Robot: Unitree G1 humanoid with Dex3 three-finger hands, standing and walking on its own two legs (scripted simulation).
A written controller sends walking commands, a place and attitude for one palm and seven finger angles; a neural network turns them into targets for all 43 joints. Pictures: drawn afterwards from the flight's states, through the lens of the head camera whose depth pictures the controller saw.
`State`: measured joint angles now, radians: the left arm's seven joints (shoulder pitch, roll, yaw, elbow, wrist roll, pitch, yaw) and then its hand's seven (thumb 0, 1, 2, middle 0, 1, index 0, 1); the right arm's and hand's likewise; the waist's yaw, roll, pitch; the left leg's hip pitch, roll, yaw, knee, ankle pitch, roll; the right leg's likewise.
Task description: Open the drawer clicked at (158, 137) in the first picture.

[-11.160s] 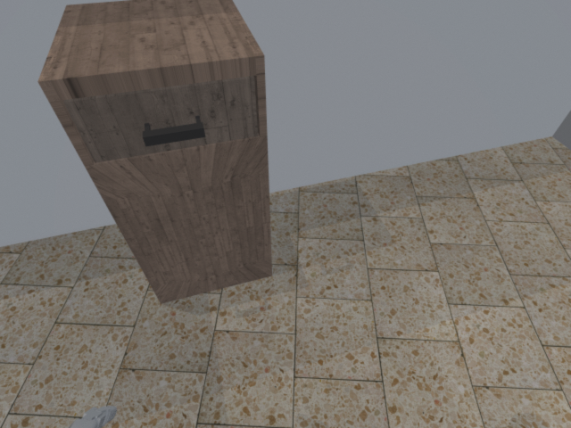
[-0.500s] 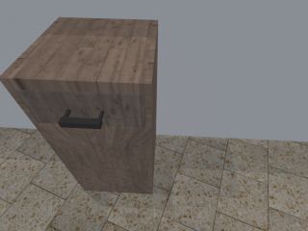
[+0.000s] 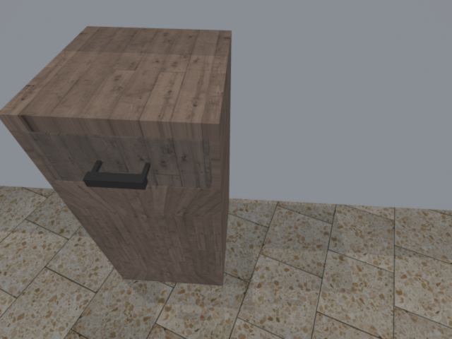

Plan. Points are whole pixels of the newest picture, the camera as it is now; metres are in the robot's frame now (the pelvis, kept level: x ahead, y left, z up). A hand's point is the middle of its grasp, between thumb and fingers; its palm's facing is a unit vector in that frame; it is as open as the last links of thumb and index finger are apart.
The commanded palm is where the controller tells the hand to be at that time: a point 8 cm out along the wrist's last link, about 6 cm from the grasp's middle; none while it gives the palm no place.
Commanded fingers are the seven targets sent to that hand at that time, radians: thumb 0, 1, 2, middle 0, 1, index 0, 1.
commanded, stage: look again from close up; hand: left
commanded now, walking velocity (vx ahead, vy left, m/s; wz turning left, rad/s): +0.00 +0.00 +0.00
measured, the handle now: (119, 173) +0.44 +0.27 +0.01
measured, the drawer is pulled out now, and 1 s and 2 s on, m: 0.00 0.00 0.00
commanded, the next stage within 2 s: shuffle to correct the standing spot in 0.08 s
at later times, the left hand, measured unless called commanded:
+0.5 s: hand out of the picture -0.05 +0.18 -0.17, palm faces +0.10 -0.97 -0.23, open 7.4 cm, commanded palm none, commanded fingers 0.00 0.90 0.90 -0.20 -0.30 -0.20 -0.30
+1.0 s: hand out of the picture -0.09 +0.32 -0.17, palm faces +0.06 -0.98 -0.20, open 7.4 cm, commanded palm none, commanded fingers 0.00 0.90 0.90 -0.20 -0.30 -0.20 -0.30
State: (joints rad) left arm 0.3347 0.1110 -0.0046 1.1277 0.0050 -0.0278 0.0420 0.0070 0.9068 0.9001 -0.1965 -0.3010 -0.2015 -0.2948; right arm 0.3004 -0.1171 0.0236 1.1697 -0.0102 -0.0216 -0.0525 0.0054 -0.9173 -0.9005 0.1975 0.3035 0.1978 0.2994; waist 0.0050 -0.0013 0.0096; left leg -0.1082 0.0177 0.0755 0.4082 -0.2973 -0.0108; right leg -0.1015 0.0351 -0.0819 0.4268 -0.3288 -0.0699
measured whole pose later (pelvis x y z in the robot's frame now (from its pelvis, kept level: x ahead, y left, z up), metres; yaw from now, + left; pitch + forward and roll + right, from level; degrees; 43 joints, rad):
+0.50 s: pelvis -0.04 +0.01 +0.00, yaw +0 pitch -1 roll +1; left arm 0.30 0.14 0.04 1.07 0.02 -0.01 0.06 0.01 0.90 0.90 -0.20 -0.30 -0.20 -0.30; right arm 0.25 -0.16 -0.03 1.09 -0.01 0.04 -0.04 0.00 -0.92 -0.90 0.20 0.30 0.20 0.30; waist 0.03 0.00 0.05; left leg -0.31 0.01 0.06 0.76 -0.45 -0.02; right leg -0.19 0.01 -0.09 0.51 -0.31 -0.08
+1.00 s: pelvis -0.11 +0.12 +0.00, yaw +1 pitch +1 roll -1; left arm 0.30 0.24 0.08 1.01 0.04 0.03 -0.01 0.01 0.91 0.90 -0.19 -0.30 -0.20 -0.29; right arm 0.33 -0.12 -0.01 1.03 -0.03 -0.01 -0.03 0.01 -0.93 -0.90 0.20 0.30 0.20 0.30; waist -0.01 -0.05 -0.03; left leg -0.26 0.01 0.05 0.41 -0.17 0.03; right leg -0.51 0.01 0.00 1.21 -0.29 0.00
